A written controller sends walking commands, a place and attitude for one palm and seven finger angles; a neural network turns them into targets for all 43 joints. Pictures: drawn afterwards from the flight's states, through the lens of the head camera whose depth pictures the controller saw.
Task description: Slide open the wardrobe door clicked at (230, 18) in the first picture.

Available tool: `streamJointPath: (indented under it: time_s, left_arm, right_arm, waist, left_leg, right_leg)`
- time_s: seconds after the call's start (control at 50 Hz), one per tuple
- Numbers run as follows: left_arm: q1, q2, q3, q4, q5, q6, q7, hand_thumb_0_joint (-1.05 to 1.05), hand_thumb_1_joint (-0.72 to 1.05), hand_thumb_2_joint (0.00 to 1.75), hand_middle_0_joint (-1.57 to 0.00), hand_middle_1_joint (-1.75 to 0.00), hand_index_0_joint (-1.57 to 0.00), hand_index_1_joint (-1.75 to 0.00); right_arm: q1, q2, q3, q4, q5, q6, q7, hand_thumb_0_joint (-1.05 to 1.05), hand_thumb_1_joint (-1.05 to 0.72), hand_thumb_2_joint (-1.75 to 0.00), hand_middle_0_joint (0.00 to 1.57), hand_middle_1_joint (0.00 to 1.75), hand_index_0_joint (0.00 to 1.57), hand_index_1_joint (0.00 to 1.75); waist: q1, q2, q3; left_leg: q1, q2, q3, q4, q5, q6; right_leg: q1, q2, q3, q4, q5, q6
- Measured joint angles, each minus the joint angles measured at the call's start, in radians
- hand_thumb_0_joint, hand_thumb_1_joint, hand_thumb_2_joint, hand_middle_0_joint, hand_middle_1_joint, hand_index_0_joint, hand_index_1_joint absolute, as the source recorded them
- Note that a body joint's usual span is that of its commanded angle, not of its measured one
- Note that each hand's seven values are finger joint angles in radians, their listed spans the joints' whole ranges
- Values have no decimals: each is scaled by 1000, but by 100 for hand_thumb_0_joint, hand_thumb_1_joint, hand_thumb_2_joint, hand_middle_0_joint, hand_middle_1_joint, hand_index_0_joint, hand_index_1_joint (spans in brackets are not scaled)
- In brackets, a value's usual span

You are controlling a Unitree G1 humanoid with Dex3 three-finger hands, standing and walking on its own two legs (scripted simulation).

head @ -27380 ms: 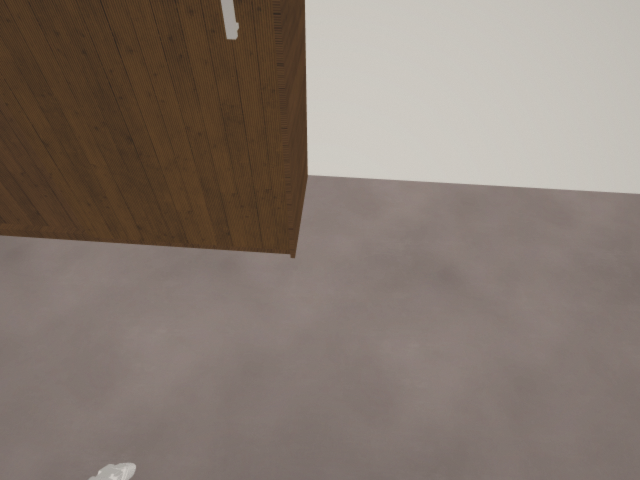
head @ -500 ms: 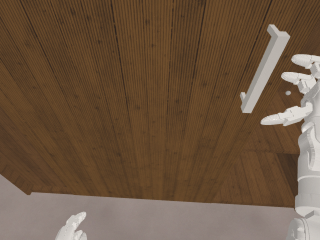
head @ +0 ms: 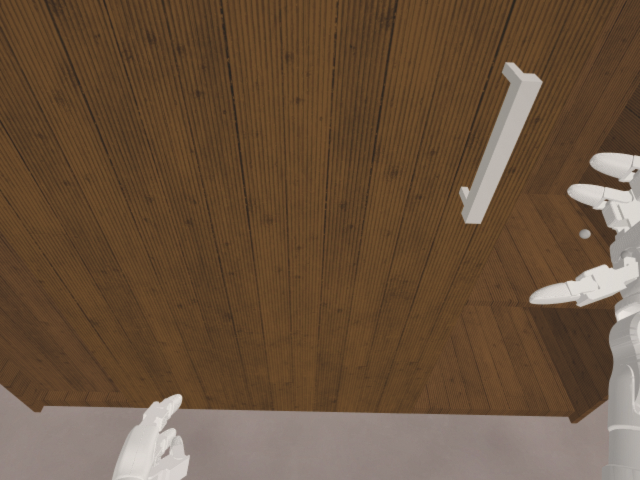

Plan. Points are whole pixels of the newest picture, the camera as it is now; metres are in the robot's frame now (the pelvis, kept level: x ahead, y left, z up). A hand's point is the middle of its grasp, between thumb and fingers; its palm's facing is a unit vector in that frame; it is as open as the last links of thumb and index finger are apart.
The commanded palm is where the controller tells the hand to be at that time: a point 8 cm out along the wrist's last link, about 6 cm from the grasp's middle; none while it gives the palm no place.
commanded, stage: slip the hand off the handle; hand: right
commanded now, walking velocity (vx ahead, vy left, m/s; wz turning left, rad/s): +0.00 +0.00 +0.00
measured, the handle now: (490, 148) +0.46 -0.20 +0.22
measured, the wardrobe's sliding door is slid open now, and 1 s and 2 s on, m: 0.52 0.52 0.52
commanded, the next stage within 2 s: draw the hand back to the body in 0.22 s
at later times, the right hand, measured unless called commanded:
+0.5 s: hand (587, 279) +0.27 -0.25 +0.20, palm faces +0.11 +0.99 -0.08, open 14.7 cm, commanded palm +0.23 -0.29 +0.20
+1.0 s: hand (636, 326) +0.22 -0.27 +0.19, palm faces +0.42 +0.88 -0.23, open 13.9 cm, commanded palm +0.18 -0.30 +0.19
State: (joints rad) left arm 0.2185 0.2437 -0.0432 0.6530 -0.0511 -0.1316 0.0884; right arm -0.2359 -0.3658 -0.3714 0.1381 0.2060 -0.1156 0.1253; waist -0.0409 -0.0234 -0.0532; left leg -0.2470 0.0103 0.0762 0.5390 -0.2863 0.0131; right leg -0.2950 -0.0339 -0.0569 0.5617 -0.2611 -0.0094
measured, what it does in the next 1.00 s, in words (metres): stands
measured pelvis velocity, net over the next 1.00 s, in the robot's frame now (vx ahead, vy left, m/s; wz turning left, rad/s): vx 0.00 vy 0.00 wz -0.02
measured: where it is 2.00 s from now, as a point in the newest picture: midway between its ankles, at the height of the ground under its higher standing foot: outside the picture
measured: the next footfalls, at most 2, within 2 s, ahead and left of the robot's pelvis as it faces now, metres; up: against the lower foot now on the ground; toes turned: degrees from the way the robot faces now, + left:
none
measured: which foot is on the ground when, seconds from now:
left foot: down 0.00-1.00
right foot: down 0.00-1.00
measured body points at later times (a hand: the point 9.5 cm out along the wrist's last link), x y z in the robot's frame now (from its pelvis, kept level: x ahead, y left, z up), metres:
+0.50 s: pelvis +0.00 +0.01 +0.00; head -0.04 +0.03 +0.45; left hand +0.19 +0.23 -0.07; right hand +0.26 -0.30 +0.20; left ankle +0.00 +0.11 -0.73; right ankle +0.02 -0.11 -0.73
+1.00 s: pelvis +0.00 +0.00 +0.01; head -0.04 +0.01 +0.45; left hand +0.21 +0.21 -0.05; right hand +0.19 -0.31 +0.21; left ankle +0.00 +0.11 -0.73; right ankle +0.02 -0.11 -0.73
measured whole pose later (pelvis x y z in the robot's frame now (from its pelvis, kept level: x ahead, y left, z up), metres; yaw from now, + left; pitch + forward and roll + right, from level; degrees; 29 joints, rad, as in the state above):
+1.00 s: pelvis +0.00 +0.00 +0.01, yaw -1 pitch -5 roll +1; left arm 0.18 0.23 -0.06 0.64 -0.02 -0.21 0.08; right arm 0.19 -0.36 -0.37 -0.28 0.17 0.01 0.01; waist -0.07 -0.04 -0.01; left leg -0.11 0.01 0.09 0.44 -0.25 0.01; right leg -0.17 -0.03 -0.04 0.48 -0.23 0.00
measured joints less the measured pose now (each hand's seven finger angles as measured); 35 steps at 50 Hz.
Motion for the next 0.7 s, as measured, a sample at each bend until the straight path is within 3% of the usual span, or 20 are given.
streamJointPath:
  time_s: [0.36, 0.4, 0.5, 0.54, 0.62, 0.7]
  left_arm:
    - [-13, -3, -18, 6, 2, -50, 9, 1, 90, 90, -21, -30, -21, -30]
    - [-10, -2, -25, 13, -9, -49, 17, 1, 90, 90, -21, -30, -21, -30]
    - [-8, 8, -43, 2, -35, -49, 39, 1, 90, 90, -21, -30, -21, -30]
    - [-10, 13, -44, -11, -38, -56, 36, 1, 90, 90, -21, -30, -21, -30]
    - [-14, 18, -38, -33, -39, -71, 19, 1, 90, 90, -21, -30, -21, -30]
    - [-16, 26, -31, -42, -41, -74, 9, 1, 90, 90, -21, -30, -21, -30]
  right_arm:
    - [154, 24, 12, -171, 36, 19, 17, -2, 56, -20, 25, 115, 26, 115]
    - [150, 16, 12, -164, 64, 71, 54, -1, 56, -20, 25, 115, 26, 115]
    - [156, -48, -7, -152, 122, 307, 182, -2, 55, -20, 25, 115, 26, 115]
    - [176, -67, -26, -169, 144, 363, 213, -2, 55, -20, 25, 115, 26, 115]
    - [228, -69, -71, -224, 179, 372, 226, -2, 55, -20, 25, 115, 26, 115]
    - [272, -44, -79, -267, 181, 376, 224, -2, 55, -20, 25, 115, 25, 115]
  waist:
    - [-25, -11, 12]
    - [-26, -13, 13]
    - [-16, -27, 9]
    - [-11, -33, 5]
    - [-11, -34, -9]
    - [-24, -31, -17]
  left_leg:
    - [36, -4, 19, -6, 0, 9]
    - [49, -4, 21, -15, 2, 10]
    - [92, -5, 19, -51, 13, 9]
    - [103, -6, 16, -58, 15, 8]
    - [110, -6, 12, -59, 12, 7]
    - [116, -6, 14, -56, 7, 5]
  right_leg:
    - [30, -2, 20, -6, 8, 10]
    - [41, -1, 22, -15, 11, 10]
    - [85, 0, 20, -49, 20, 10]
    - [96, -1, 17, -55, 20, 10]
    - [105, -1, 13, -56, 15, 10]
    - [107, -1, 15, -47, 8, 9]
